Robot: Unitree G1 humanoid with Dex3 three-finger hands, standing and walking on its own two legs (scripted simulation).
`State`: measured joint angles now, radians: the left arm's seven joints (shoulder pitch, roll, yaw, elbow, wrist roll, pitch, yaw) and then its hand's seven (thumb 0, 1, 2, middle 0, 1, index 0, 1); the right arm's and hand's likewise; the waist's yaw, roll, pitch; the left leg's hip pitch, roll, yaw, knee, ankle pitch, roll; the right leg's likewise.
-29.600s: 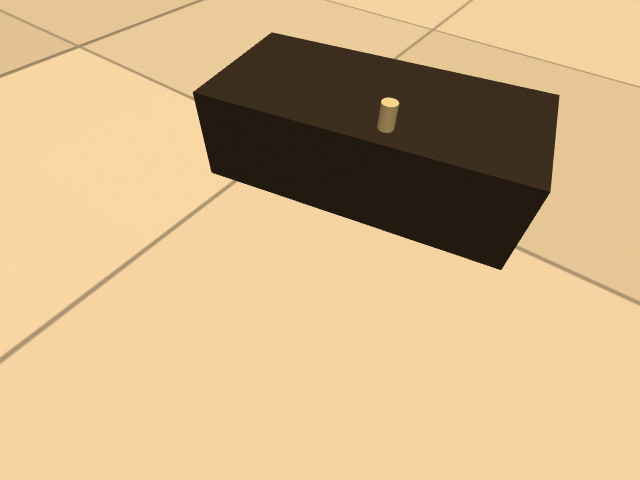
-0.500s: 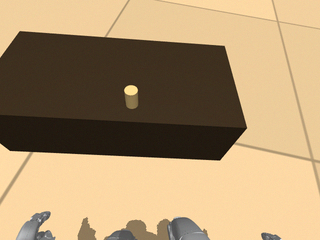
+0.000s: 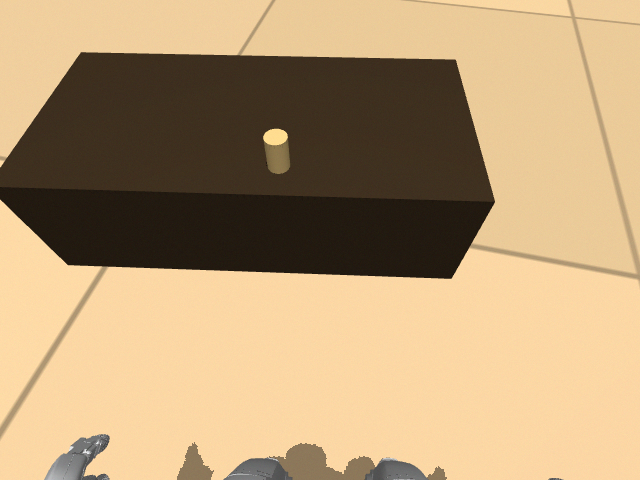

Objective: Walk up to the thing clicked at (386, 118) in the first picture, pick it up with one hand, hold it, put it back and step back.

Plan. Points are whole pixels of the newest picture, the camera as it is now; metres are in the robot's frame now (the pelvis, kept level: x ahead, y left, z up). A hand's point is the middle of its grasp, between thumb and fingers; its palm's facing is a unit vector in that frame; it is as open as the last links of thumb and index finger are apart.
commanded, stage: step back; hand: left
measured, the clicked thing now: (277, 151) +0.90 +0.15 -0.28
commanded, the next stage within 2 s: stand in 1.52 s
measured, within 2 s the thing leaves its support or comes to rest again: neither
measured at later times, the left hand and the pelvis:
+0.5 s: hand out of the picture -0.11 +0.24 -0.13, palm faces -0.04 -0.91 -0.41, open 7.3 cm; pelvis -0.17 -0.03 +0.00, yaw -3 degrees
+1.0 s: hand out of the picture -0.16 +0.24 -0.13, palm faces +0.06 -0.93 -0.37, open 7.4 cm; pelvis -0.20 -0.03 +0.01, yaw +1 degrees
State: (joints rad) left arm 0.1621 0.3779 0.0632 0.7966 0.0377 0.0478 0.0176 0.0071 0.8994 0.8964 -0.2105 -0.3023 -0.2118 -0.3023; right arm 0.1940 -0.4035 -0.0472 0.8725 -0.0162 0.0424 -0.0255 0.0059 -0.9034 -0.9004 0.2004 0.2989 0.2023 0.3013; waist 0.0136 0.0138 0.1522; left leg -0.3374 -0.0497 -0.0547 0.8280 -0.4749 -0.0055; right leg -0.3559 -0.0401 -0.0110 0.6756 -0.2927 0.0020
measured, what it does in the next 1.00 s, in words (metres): walks backwards: left foot, then right foot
